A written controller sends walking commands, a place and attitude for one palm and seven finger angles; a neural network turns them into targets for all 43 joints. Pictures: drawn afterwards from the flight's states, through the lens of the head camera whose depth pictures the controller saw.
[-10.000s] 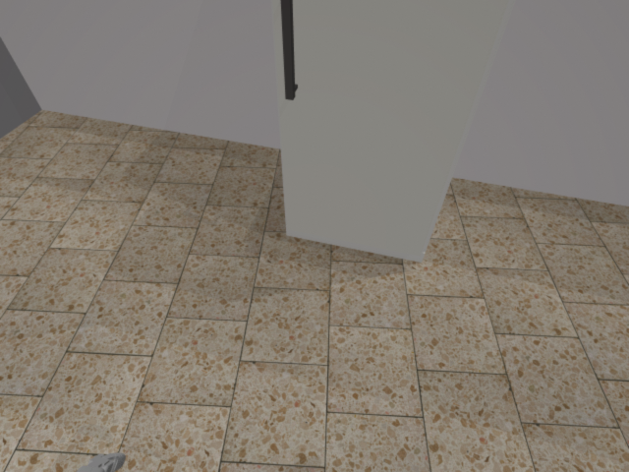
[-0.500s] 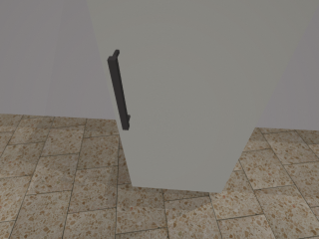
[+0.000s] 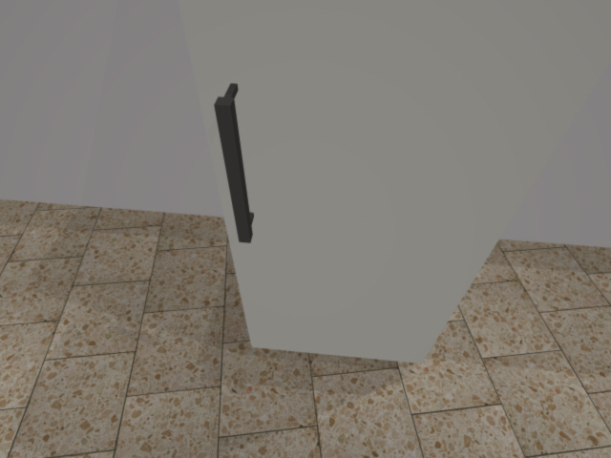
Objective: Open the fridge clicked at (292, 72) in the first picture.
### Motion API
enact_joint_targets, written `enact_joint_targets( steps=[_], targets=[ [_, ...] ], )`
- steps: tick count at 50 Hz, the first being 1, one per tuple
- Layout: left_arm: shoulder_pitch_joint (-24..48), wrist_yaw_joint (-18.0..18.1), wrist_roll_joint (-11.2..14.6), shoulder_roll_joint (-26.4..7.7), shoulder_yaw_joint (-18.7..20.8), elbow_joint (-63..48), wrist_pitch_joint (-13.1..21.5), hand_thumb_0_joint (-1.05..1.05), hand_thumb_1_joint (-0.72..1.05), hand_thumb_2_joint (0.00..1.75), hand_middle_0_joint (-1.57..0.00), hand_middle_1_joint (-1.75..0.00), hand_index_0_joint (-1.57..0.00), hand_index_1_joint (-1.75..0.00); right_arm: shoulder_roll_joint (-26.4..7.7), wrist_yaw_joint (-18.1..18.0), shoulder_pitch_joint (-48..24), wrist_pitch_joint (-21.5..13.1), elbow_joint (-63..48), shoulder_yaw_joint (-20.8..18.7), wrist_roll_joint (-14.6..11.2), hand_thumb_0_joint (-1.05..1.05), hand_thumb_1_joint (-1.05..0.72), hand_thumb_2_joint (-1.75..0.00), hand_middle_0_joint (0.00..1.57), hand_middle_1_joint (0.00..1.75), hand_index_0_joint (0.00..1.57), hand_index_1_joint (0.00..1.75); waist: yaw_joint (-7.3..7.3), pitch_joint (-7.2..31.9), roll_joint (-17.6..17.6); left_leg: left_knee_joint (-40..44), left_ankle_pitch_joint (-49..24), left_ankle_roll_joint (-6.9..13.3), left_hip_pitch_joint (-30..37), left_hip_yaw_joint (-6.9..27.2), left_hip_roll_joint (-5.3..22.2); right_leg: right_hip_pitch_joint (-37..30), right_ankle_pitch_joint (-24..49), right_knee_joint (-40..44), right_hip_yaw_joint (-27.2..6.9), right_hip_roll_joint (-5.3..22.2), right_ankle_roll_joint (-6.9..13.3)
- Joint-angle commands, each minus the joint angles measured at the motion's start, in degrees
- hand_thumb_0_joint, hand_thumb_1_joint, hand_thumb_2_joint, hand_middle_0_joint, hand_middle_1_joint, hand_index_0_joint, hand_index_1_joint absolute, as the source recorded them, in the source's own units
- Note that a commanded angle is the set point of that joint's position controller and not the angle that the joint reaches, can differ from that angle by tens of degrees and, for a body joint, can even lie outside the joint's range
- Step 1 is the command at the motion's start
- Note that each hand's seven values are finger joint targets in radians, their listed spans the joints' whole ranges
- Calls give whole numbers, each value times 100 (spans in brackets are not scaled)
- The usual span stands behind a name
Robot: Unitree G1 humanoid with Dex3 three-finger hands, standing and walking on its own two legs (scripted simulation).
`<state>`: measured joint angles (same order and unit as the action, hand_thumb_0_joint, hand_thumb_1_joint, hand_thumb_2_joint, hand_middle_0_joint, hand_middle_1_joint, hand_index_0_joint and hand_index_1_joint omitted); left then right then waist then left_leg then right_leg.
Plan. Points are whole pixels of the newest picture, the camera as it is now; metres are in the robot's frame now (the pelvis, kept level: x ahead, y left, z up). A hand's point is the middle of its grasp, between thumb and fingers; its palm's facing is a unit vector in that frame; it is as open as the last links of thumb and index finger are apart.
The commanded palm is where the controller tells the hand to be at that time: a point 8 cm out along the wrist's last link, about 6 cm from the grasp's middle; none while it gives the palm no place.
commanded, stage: come to a stop and stand still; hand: left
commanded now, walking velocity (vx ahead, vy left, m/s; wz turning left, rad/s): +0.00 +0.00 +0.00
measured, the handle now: (239, 172) +0.53 +0.14 +0.08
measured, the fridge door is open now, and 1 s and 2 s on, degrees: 0 0 0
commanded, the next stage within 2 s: look again from close up in 0.62 s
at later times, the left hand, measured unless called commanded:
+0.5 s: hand out of the picture +0.05 +0.18 -0.17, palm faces +0.01 -0.98 -0.21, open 7.4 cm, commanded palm none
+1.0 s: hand out of the picture +0.07 +0.18 -0.17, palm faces +0.00 -0.97 -0.23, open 7.4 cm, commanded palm none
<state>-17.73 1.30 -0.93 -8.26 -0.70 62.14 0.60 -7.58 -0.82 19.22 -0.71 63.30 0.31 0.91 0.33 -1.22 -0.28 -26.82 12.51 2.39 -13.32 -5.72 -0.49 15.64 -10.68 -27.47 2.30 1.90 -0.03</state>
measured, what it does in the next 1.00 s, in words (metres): stands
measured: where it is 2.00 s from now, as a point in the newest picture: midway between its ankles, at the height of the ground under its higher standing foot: outside the picture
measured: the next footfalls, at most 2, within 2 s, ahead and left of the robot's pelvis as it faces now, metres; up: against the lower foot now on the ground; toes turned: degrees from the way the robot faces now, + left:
none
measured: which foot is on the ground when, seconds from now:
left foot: down 0.00-1.00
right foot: down 0.00-1.00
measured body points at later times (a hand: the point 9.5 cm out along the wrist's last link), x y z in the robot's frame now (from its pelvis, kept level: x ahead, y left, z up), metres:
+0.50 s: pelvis +0.03 +0.00 +0.00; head +0.04 +0.00 +0.45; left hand +0.05 +0.23 -0.15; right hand +0.05 -0.23 -0.15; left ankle +0.02 +0.09 -0.74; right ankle +0.05 -0.12 -0.74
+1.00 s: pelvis +0.04 -0.01 +0.01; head +0.05 -0.01 +0.45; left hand +0.07 +0.23 -0.15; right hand +0.07 -0.25 -0.15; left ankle +0.02 +0.09 -0.74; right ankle +0.05 -0.12 -0.74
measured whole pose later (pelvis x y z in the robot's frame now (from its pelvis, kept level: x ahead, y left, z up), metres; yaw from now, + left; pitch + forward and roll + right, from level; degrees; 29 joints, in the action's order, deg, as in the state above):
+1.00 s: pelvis +0.04 -0.01 +0.01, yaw +0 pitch -2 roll +0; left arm -13.1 1.0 -0.8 -11.8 -0.4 62.6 1.1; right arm -11.1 -1.2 12.8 -1.5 64.9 0.4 0.9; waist -0.2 -2.2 -0.2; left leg -22.7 13.8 1.1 -7.4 -5.1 0.1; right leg 10.2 -12.8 -24.5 2.8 1.0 0.6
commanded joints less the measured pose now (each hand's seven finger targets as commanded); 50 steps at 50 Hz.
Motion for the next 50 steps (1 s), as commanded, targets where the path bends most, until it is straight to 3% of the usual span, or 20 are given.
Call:
enact_joint_targets(
  steps=[1, 6, 11, 15, 21, 23, 35, 44, 50],
  targets=[
    [-270, 77, 10, -579, 83, -156, 117, 0, 90, 90, -20, -30, -20, -30, -633, -38, 213, -122, -161, -107, -20, 0, -90, -90, 20, 30, 20, 30, -25, -336, 10, 921, 623, -9, -349, 853, 652, -95, -540, 622, -606, 425, 238],
    [-208, 79, 6, -600, 86, -142, 125, 0, 90, 90, -20, -30, -20, -30, -648, -53, 107, -140, -130, -111, -27, 0, -90, -90, 20, 30, 20, 30, -15, -352, 2, 879, 272, -18, -186, 803, 659, -120, -256, 622, -604, 434, 224],
    [-164, 77, 8, -700, 105, -130, 146, 0, 90, 90, -20, -30, -20, -30, -757, -68, -39, -180, -134, -118, -32, 0, -90, -90, 20, 30, 20, 30, -35, -124, 63, 799, -293, -6, 67, 754, 691, -338, 262, 551, -573, 469, 223],
    [-83, 71, 5, -751, 105, -133, 130, 0, 90, 90, -20, -30, -20, -30, -809, -68, -159, -167, -138, -117, -29, 0, -90, -90, 20, 30, 20, 30, -46, -229, 36, 846, -251, -8, 73, 772, 706, -338, 222, 582, -571, 453, 219],
    [23, 67, 11, -883, 132, -162, 150, 0, 90, 90, -20, -30, -20, -30, -919, -69, -263, -184, -132, -125, -24, 0, -90, -90, 20, 30, 20, 30, -47, -38, -17, 785, -603, -16, 238, 740, 709, -525, 602, 546, -553, 507, 228],
    [79, 60, 21, -907, 128, -164, 137, 0, 90, 90, -20, -30, -20, -30, -953, -67, -324, -177, -128, -125, -19, 0, -90, -90, 20, 30, 20, 30, -50, -81, 120, 840, -508, -26, 241, 742, 724, -481, 445, 574, -553, 491, 221],
    [249, 49, 10, -1049, 146, -179, 141, 0, 90, 90, -20, -30, -20, -30, -1029, -65, -425, -171, -79, -121, -13, 0, -90, -90, 20, 30, 20, 30, -60, -84, -74, 858, -678, -33, 327, 749, 729, -603, 692, 620, -556, 514, 233],
    [275, 42, 25, -1108, 156, -166, 144, 0, 90, 90, -20, -30, -20, -30, -1084, -67, -467, -182, -43, -107, -10, 0, -90, -90, 20, 30, 20, 30, -67, 64, -5, 879, -773, -46, 442, 736, 737, -701, 764, 650, -557, 537, 238],
    [284, 41, 17, -1119, 150, -149, 147, 0, 90, 90, -20, -30, -20, -30, -1055, -67, -458, -160, -15, -102, -13, 0, -90, -90, 20, 30, 20, 30, -60, -87, -29, 885, -655, -65, 379, 716, 732, -657, 717, 726, -571, 531, 248]
  ],
)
